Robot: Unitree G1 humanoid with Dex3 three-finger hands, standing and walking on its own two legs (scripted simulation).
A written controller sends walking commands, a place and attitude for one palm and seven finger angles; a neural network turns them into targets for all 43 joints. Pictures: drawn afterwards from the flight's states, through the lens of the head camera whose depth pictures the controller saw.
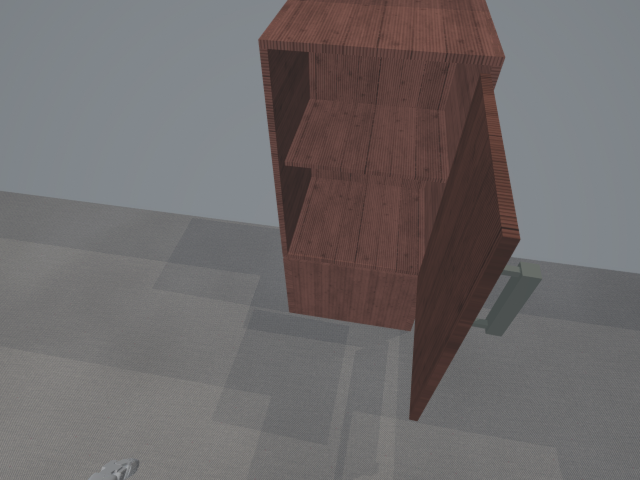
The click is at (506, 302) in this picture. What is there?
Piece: cupboard door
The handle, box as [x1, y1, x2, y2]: [472, 261, 541, 336]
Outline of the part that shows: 539,265 520,261 517,266 506,265 501,274 510,275 511,276 486,318 484,320 476,318 472,325 483,327 486,333 501,336 540,281 541,275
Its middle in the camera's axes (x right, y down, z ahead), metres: +0.25 +0.09 +0.56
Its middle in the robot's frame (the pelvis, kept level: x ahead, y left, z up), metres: +0.37 -0.23 +0.00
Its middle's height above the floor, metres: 0.77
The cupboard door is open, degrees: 88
